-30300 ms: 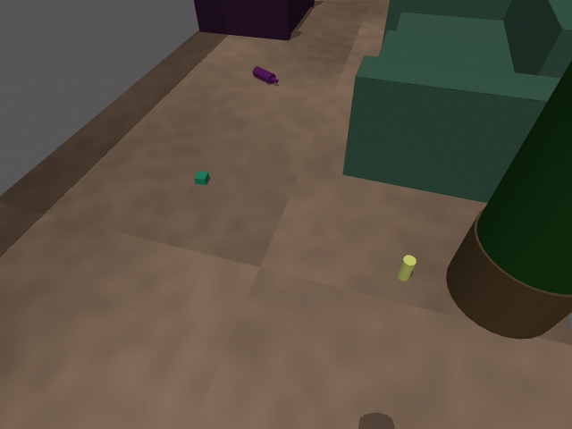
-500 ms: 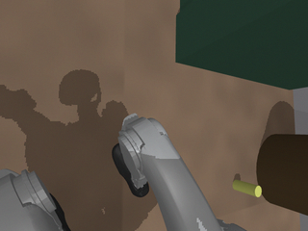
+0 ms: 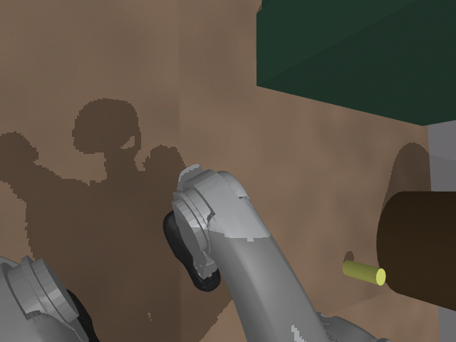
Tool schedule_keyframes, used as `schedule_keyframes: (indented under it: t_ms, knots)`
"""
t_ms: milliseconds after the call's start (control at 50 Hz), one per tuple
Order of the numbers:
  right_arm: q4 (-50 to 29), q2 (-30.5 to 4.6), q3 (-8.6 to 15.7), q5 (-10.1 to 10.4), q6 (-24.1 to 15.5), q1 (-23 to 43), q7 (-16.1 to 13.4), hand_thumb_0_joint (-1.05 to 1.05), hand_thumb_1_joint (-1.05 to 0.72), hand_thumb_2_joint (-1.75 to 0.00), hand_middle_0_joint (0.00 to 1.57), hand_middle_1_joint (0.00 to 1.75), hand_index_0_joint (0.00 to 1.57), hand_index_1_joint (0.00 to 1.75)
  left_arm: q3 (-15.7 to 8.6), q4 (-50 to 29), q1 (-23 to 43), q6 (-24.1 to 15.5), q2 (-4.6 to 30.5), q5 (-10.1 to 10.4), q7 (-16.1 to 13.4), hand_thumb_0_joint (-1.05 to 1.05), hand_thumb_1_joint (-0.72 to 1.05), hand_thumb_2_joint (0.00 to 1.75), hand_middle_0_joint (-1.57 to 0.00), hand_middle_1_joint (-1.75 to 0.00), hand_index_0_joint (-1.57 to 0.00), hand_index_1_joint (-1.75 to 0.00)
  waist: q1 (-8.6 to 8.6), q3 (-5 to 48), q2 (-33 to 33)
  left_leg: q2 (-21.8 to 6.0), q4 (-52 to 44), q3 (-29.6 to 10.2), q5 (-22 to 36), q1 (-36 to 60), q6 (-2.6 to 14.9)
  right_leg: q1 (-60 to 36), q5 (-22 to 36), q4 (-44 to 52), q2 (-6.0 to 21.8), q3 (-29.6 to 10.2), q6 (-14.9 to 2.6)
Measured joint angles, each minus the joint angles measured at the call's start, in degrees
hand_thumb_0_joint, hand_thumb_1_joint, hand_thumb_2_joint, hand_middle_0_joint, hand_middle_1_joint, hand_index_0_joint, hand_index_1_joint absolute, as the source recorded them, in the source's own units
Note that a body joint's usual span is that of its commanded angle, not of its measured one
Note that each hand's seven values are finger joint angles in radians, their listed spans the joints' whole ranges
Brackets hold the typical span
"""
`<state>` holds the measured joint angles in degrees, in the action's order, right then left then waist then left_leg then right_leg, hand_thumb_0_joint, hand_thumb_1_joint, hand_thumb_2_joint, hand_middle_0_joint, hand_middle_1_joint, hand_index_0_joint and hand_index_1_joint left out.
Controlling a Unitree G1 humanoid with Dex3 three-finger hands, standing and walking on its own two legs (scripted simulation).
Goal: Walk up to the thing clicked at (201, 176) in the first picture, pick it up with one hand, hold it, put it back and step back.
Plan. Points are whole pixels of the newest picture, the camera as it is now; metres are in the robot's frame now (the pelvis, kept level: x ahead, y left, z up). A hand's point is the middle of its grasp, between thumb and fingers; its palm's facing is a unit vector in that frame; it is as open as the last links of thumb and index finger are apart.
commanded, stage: rest palm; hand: left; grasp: from above
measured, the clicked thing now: out of the picture +0.46 +0.32 -0.31
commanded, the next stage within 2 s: close in 0.56 s
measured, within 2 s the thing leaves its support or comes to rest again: neither
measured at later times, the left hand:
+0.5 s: hand out of the picture +0.46 +0.32 -0.27, palm faces +0.01 -0.46 -0.89, open 13.4 cm
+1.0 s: hand out of the picture +0.46 +0.31 -0.27, palm faces +0.03 -0.47 -0.88, open 11.7 cm
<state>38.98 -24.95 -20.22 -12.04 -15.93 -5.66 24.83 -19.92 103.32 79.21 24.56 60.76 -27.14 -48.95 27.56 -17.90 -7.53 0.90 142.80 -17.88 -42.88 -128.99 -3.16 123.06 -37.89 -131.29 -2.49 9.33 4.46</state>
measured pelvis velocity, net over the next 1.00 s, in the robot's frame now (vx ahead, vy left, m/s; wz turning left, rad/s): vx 0.00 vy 0.00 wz -0.01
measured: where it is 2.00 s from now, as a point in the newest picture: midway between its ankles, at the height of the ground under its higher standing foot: (146, 303)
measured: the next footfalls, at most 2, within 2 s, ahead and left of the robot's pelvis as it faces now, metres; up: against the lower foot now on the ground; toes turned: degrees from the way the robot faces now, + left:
none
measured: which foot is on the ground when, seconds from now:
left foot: down 0.00-1.00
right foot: down 0.00-1.00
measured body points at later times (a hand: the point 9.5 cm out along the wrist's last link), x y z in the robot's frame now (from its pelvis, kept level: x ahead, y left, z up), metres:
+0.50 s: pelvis +0.00 +0.00 +0.00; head +0.33 +0.11 +0.29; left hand +0.46 +0.34 -0.22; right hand -0.01 -0.25 -0.03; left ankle +0.06 +0.13 -0.29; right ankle +0.12 -0.13 -0.29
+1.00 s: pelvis +0.00 +0.00 -0.01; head +0.32 +0.10 +0.29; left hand +0.46 +0.33 -0.22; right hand +0.00 -0.25 -0.04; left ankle +0.06 +0.13 -0.29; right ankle +0.12 -0.13 -0.29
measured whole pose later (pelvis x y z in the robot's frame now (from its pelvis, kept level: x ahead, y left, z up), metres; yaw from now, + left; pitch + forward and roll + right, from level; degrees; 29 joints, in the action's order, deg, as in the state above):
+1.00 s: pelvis +0.00 +0.00 -0.01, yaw -1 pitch +28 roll -16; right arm 35.4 -26.1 -21.2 -11.3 -12.6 -5.9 25.5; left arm -19.6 101.4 77.4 23.7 60.9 -24.9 -49.6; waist 27.7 -18.1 -8.5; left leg 0.9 144.3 -18.8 -43.9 -129.9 -3.4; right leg 123.8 -38.6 -132.3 -2.3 10.1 4.2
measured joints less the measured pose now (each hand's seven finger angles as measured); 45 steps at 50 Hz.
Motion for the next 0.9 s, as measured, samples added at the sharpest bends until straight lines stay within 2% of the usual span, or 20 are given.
schedule_keyframes:
  t_ms: [60,160,360,680,840,900]
  knots:
    - [-0.1,0.1,-0.1,0.1,0.2,0.2,0.1,0.00,-0.90,-0.90,0.19,0.30,0.20,0.30,0.2,-0.2,-0.1,-0.2,0.0,-0.5,0.1,0.00,-0.42,0.96,-0.16,-0.92,-0.13,-0.94,0.01,0.0,0.0,0.0,0.1,-0.1,0.0,-0.2,0.03,0.2,0.0,0.0,0.0,0.1,0.02]
    - [-0.9,-0.2,-0.3,0.1,0.6,-0.1,0.4,0.00,-0.90,-0.90,0.19,0.30,0.20,0.30,0.2,-0.8,-0.3,-0.2,-0.1,0.4,-0.4,0.00,-0.41,0.94,-0.16,-0.91,-0.14,-0.93,0.09,-0.2,-0.3,0.1,0.5,-0.3,-0.1,-0.3,0.10,0.1,-0.1,-0.2,0.0,0.2,0.10]
    - [-1.4,-0.6,-0.7,0.3,1.5,-0.6,0.4,0.00,-0.90,-0.90,0.19,0.30,0.20,0.30,-0.2,-1.0,-0.7,-0.4,0.5,0.1,-0.5,0.00,-0.38,0.91,-0.19,-0.87,-0.16,-0.90,0.26,-0.2,-1.0,0.1,1.0,-0.6,-0.5,-0.7,0.13,0.4,-0.3,-0.4,0.0,0.5,0.12]
    - [-2.8,-1.0,-0.8,0.6,2.8,-0.8,0.6,0.00,-0.90,-0.90,0.20,0.30,0.20,0.30,0.4,-1.8,-0.9,-0.7,0.5,1.3,-0.6,0.00,-0.34,0.88,-0.21,-0.85,-0.19,-0.87,0.27,-0.1,-1.0,0.2,1.6,-0.9,-1.5,-0.8,0.06,0.3,-1.2,-0.9,0.2,0.8,-0.02]
    - [-3.3,-1.0,-0.8,0.9,3.3,-0.4,0.6,0.00,-0.89,-0.90,0.20,0.30,0.20,0.30,0.7,-1.7,-1.3,-0.9,0.5,0.3,-0.6,0.00,-0.22,0.82,-0.30,-0.80,-0.28,-0.81,0.23,0.1,-0.8,-0.1,1.7,-1.0,-1.6,-1.1,-0.08,0.9,-1.1,-1.0,0.1,0.9,-0.09]
    - [-3.3,-0.9,-0.7,0.8,3.3,-0.3,0.6,0.00,-0.89,-0.90,0.20,0.30,0.20,0.30,0.5,-1.6,-1.6,-0.9,0.5,0.7,-0.6,0.00,-0.18,0.78,-0.33,-0.78,-0.31,-0.79,0.25,0.1,-0.8,-0.1,1.5,-1.0,-1.4,-1.1,-0.09,1.0,-0.9,-0.9,0.1,0.8,-0.12]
